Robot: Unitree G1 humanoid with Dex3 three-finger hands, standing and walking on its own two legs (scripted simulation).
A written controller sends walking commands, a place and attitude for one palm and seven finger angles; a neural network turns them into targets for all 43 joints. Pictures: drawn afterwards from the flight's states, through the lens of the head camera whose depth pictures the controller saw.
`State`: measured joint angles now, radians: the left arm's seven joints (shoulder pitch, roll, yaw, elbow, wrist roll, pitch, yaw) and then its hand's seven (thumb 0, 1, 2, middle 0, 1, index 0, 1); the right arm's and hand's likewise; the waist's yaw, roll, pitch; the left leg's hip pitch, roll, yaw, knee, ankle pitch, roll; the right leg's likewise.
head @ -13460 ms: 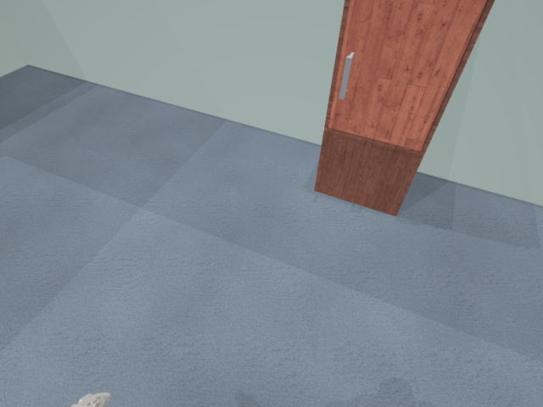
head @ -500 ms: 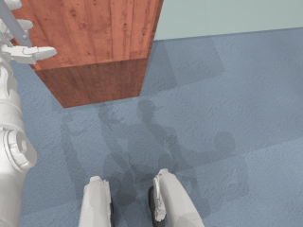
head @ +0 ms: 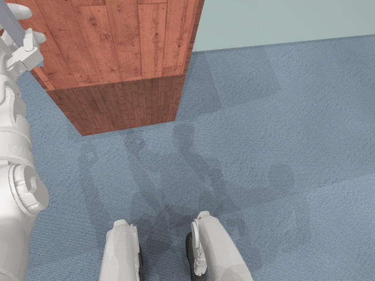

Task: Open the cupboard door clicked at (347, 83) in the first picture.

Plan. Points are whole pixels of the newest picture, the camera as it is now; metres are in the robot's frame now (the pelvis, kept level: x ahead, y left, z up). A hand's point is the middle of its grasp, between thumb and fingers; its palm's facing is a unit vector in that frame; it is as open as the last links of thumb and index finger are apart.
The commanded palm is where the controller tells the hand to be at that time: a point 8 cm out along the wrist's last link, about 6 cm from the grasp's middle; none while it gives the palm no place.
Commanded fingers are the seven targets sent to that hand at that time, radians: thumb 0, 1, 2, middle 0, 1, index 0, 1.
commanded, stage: pull the door open along its arc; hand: left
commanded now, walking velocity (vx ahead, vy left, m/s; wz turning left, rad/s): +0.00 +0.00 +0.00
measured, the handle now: (17, 25) +0.60 +0.26 +0.05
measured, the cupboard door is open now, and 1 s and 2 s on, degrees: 0 33 44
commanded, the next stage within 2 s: open thumb and fingers to let go in 1.18 s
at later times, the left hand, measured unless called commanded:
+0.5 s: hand (44, 80) +0.49 +0.21 +0.05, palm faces +0.11 -0.99 -0.01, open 5.7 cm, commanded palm +0.43 +0.25 +0.04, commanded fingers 0.00 0.90 0.90 -0.40 -1.35 -0.40 -1.35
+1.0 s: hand (105, 131) +0.39 +0.11 +0.05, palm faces +0.53 -0.85 -0.01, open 5.9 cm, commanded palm +0.32 +0.13 +0.04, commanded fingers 0.00 0.90 0.90 -0.40 -1.35 -0.40 -1.35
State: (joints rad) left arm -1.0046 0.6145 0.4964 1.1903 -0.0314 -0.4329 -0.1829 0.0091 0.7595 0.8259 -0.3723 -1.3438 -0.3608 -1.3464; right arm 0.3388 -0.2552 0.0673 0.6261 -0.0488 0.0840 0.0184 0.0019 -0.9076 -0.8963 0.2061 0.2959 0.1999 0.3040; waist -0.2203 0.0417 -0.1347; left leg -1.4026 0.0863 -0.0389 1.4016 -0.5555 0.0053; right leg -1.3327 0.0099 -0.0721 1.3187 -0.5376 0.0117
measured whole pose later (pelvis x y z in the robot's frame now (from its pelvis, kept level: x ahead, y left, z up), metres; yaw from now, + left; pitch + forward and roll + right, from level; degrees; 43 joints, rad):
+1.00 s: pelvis +0.02 -0.02 +0.04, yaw +4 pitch +23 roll -1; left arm -0.27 -0.08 0.03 0.58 0.12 -0.51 0.64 -0.01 0.74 0.80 -0.31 -1.31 -0.32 -1.33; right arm 0.21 -0.17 -0.02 0.61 -0.10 0.04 0.07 0.01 -0.91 -0.90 0.20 0.30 0.20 0.30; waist -0.04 0.01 -0.20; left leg -1.11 0.05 -0.02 1.23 -0.53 -0.03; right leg -1.07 -0.02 -0.06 1.23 -0.56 -0.01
